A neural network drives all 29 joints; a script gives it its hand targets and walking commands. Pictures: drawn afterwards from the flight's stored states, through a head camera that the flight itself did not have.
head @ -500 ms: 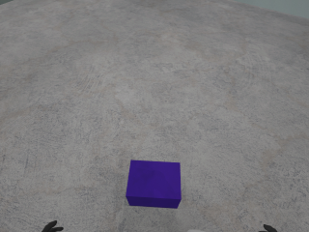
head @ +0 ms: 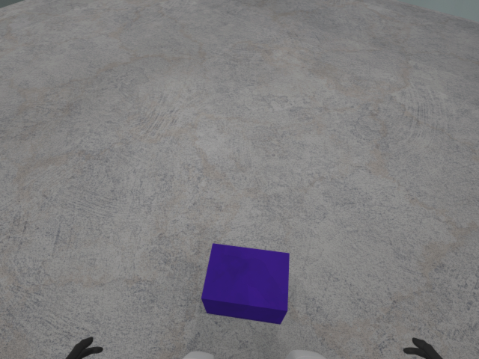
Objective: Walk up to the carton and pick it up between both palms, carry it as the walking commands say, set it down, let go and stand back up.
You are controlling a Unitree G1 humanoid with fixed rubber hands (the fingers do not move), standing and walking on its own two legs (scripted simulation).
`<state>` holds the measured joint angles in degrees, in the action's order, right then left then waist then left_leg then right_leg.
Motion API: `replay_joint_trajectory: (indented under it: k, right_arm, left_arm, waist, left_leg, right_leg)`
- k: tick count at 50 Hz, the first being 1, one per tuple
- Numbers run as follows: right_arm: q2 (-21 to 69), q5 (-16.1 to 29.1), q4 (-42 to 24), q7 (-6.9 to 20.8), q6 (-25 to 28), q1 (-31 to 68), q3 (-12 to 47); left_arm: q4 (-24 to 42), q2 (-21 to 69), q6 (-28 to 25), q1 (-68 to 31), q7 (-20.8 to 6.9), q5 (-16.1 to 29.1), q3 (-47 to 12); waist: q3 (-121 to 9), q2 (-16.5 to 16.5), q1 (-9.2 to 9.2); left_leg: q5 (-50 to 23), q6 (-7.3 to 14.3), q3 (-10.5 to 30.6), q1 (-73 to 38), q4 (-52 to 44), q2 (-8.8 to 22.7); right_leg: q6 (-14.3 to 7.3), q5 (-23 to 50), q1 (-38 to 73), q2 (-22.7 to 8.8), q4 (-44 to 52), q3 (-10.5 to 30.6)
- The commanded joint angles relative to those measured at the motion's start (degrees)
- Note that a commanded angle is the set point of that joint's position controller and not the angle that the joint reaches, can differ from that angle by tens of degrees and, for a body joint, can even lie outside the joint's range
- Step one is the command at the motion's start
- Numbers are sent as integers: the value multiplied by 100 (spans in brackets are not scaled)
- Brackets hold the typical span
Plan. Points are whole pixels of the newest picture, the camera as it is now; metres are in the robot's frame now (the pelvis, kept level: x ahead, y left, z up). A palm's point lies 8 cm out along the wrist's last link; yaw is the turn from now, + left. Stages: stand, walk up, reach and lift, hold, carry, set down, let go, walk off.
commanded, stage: walk up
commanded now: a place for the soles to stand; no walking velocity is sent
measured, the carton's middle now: (246, 284) +0.43 -0.02 -0.66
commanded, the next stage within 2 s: reach and lift in 0.74 s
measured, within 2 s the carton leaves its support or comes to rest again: neither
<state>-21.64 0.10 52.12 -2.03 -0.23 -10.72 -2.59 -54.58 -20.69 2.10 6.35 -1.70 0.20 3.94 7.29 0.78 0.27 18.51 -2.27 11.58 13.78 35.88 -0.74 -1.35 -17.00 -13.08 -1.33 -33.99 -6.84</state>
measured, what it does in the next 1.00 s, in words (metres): stands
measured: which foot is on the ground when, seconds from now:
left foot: down 0.00-1.00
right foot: down 0.00-1.00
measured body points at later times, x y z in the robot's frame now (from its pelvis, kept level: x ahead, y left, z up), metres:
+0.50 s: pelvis +0.00 +0.00 +0.01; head +0.01 +0.01 +0.46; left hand +0.10 +0.32 -0.11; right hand +0.10 -0.30 -0.11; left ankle +0.02 +0.16 -0.73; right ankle +0.02 -0.11 -0.73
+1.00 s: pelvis -0.03 +0.00 -0.01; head +0.05 -0.01 +0.43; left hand +0.19 +0.28 -0.10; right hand +0.14 -0.27 -0.12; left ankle +0.02 +0.16 -0.73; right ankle +0.02 -0.11 -0.73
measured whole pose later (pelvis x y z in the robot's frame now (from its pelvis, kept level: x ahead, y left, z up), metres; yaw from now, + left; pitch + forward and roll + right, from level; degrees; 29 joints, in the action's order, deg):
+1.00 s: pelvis -0.03 +0.00 -0.01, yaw -6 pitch -1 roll +1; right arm -14.3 -3.2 30.9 2.5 -14.0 -2.1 -4.7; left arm -33.2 -17.6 12.6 1.8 -4.2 -3.4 10.5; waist 11.5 0.1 0.9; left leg 18.0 -3.7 5.0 20.5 39.1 0.5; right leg -0.8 -16.1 -24.0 -0.2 -40.8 -0.6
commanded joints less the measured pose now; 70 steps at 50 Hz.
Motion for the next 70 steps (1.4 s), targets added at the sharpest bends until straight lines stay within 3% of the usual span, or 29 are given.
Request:
replay_joint_trajectory:
  k: [1,2,3,6,8,14,20,24,32,37,38,39,40,41,43,44,46,50,53,55,60,63,64,66,70]
  right_arm:
    - [-1173,-29,-370,-29,161,19,-247]
    - [-1265,-25,-371,-28,177,188,-232]
    - [-1310,-28,-347,-31,185,284,-215]
    - [-1268,-3,-220,-52,194,225,-190]
    - [-1237,14,-150,-62,179,129,-173]
    - [-1221,5,-57,-79,139,181,-162]
    - [-1283,-32,-70,-77,179,372,-165]
    - [-1271,-22,-54,-70,186,434,-172]
    - [-1196,-10,18,-67,134,182,-210]
    - [-1223,-29,-21,-60,125,138,-225]
    - [-128,-108,-2361,251,-248,1619,-130]
    - [-425,-146,-2061,333,-528,1440,-296]
    - [-604,-4,-2207,401,-774,1369,-304]
    - [-537,52,-2231,406,-947,1212,-386]
    - [-964,-170,-2529,505,-1236,979,-670]
    - [-915,-273,-2613,494,-1304,949,-726]
    - [-668,-393,-2696,410,-1335,798,-661]
    - [-134,-390,-2949,288,-1327,1088,-531]
    - [-26,-338,-3086,243,-1264,1397,-522]
    - [-22,-320,-3199,202,-1173,1583,-523]
    - [-107,-239,-3333,138,-821,1702,-465]
    - [-23,-84,-3247,85,-681,1618,-462]
    - [-40,-79,-3164,79,-673,1573,-497]
    - [47,20,-2976,75,-697,1535,-490]
    - [7,67,-2735,85,-793,1717,-698]
  left_arm:
    - [511,-1195,-111,-354,35,48,204]
    - [463,-1231,-100,-298,50,68,233]
    - [413,-1257,-107,-229,63,77,248]
    - [289,-1320,-200,-255,97,75,263]
    - [267,-1291,-229,-243,100,77,244]
    - [279,-1237,-153,-348,92,84,259]
    - [187,-1219,-127,-278,90,81,281]
    - [120,-1247,-144,-219,100,73,289]
    - [172,-1276,-153,-312,75,47,305]
    - [259,-1263,-99,-290,50,35,317]
    - [3454,-858,-25,-1782,4,216,324]
    - [2587,-803,347,-1457,34,-45,508]
    - [2647,-862,587,-1271,-5,-20,384]
    - [2640,-826,736,-1140,-40,41,341]
    - [3033,-921,982,-982,-90,-111,610]
    - [3085,-900,999,-894,-124,-186,745]
    - [2853,-906,968,-496,-176,-383,1052]
    - [2498,-710,941,-374,-318,-519,1323]
    - [2377,-620,858,-500,-368,-430,1400]
    - [2347,-599,744,-558,-365,-381,1425]
    - [2596,-749,368,-863,-336,-279,1424]
    - [2830,-866,144,-1042,-325,-97,1446]
    - [2767,-890,141,-986,-318,-54,1441]
    - [2797,-824,152,-1022,-294,-5,1358]
    - [2882,-678,275,-1366,-293,32,1230]
  waist:
    - [-486,-180,-32]
    - [-484,6,75]
    - [-555,40,135]
    - [-908,-38,59]
    - [-1076,-76,16]
    - [-867,-167,34]
    - [-741,94,113]
    - [-760,220,142]
    - [-743,-185,13]
    - [-478,-142,26]
    - [-352,508,134]
    - [-440,427,-45]
    - [-428,462,-112]
    - [-428,757,-12]
    - [-462,747,-127]
    - [-610,494,-153]
    - [-899,8,-15]
    - [-876,-304,225]
    - [-1101,-360,330]
    - [-1482,-373,378]
    - [-3139,-593,378]
    - [-3794,-676,396]
    - [-3803,-703,370]
    - [-3772,-443,399]
    - [-3610,50,242]
  left_leg:
    - [-1056,425,498,117,-1212,611]
    - [-1156,478,718,542,-1371,736]
    - [-1321,450,630,654,-1325,737]
    - [-1943,265,29,57,-872,441]
    - [-1951,236,-102,-174,-678,358]
    - [-1560,277,61,57,-812,409]
    - [-1303,349,432,468,-1226,569]
    - [-1261,316,391,518,-1272,526]
    - [-935,293,30,182,-694,269]
    - [-500,368,283,442,-925,336]
    - [437,-8,-1317,938,-876,-101]
    - [657,-144,-1308,990,-1096,-36]
    - [773,-107,-1393,1217,-1060,-96]
    - [1108,-72,-1566,1837,-1167,-75]
    - [1429,-37,-1397,2076,-1327,22]
    - [1264,9,-1356,1965,-1168,32]
    - [825,45,-1302,1485,-766,-82]
    - [635,86,-1420,1538,-210,-265]
    - [449,131,-1431,1753,-28,-294]
    - [115,156,-1420,1942,101,-303]
    - [-1435,76,-1354,2699,869,-268]
    - [-1886,79,-1358,3201,1278,-291]
    - [-1914,77,-1346,3288,1328,-280]
    - [-1993,69,-1370,3363,1392,-276]
    - [-1824,49,-1381,3274,1563,-233]
  right_leg:
    - [-188,283,206,-694,967,775]
    - [-120,446,716,-556,819,701]
    - [-125,638,1039,-602,886,722]
    - [-276,1445,1060,-932,1090,796]
    - [-377,1564,984,-1034,1129,782]
    - [-346,837,831,-928,1129,669]
    - [-224,602,1003,-740,990,638]
    - [-228,550,1108,-768,1068,657]
    - [-432,41,546,-1061,1400,745]
    - [-355,-366,376,-925,1226,691]
    - [35,-474,-1050,187,184,-60]
    - [105,-457,-325,383,95,-224]
    - [117,-453,25,382,133,-62]
    - [119,-777,448,257,171,147]
    - [150,-937,822,312,106,304]
    - [187,-935,757,272,136,453]
    - [234,-912,449,160,227,609]
    - [339,-1511,47,60,327,962]
    - [397,-1192,-145,85,62,913]
    - [403,-585,-126,140,-266,816]
    - [363,2214,488,221,-1341,911]
    - [409,3453,691,198,-1807,1069]
    - [422,3549,618,196,-1840,1071]
    - [427,3457,308,203,-1899,1112]
    - [442,2534,-606,265,-1988,1019]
